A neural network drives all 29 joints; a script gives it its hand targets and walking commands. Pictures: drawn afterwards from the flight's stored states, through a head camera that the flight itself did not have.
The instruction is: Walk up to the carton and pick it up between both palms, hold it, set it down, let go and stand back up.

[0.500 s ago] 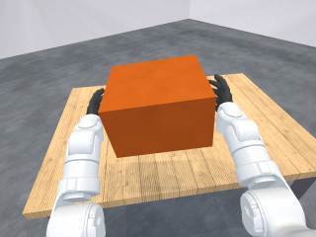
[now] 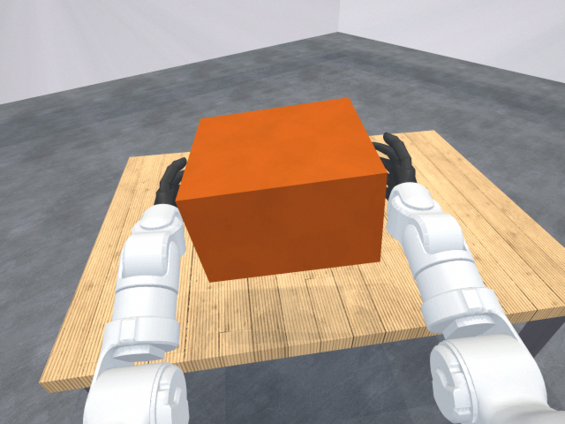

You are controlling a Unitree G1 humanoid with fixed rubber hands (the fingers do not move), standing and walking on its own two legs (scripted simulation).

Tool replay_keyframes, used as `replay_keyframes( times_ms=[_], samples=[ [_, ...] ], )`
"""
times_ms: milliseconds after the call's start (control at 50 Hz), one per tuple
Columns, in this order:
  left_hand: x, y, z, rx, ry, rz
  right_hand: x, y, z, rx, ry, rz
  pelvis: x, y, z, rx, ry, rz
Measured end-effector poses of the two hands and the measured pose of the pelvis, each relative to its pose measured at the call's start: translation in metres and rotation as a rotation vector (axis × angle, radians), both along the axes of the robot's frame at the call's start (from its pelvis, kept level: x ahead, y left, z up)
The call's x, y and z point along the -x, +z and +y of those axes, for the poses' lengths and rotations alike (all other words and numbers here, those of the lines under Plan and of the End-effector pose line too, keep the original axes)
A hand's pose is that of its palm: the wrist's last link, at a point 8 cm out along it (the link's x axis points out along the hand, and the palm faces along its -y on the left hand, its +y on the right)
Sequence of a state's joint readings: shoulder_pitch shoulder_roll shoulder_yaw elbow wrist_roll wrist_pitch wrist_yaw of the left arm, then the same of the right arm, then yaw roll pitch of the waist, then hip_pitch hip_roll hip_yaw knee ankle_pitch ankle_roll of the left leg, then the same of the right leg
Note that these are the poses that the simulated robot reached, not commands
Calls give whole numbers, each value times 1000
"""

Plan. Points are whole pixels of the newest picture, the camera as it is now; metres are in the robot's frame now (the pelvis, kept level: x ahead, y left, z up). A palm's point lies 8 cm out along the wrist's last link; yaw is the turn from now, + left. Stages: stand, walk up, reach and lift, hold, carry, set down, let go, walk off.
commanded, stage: hold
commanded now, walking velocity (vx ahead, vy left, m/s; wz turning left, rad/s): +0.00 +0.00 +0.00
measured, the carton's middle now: (283, 184) +0.40 +0.01 +0.19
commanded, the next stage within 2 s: none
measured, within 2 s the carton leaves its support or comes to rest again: neither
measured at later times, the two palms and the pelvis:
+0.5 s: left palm (170, 211) +0.37 +0.17 +0.18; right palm (399, 188) +0.37 -0.16 +0.20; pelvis +0.00 +0.00 +0.00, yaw +0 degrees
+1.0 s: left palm (170, 211) +0.37 +0.17 +0.18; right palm (399, 187) +0.38 -0.16 +0.20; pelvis +0.00 +0.00 +0.00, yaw +0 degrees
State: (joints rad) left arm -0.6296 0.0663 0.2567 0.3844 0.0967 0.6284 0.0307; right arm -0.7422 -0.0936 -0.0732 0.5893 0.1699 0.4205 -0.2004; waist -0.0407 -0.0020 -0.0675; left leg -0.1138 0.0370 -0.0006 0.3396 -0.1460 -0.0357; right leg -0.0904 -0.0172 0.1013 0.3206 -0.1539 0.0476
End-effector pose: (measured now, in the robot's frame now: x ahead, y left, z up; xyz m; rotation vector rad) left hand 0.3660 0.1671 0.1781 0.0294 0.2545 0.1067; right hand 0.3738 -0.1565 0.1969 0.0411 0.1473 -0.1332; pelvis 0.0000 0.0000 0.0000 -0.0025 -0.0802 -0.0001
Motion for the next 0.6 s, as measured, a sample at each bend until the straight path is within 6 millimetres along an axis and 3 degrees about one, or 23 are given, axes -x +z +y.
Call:
replay_keyframes(
  times_ms=[600],
  samples=[
    [-1,-1,0,0,0,5,-1,-1,0,0,1,1,0,0,0,0,0,1]
  ],
)
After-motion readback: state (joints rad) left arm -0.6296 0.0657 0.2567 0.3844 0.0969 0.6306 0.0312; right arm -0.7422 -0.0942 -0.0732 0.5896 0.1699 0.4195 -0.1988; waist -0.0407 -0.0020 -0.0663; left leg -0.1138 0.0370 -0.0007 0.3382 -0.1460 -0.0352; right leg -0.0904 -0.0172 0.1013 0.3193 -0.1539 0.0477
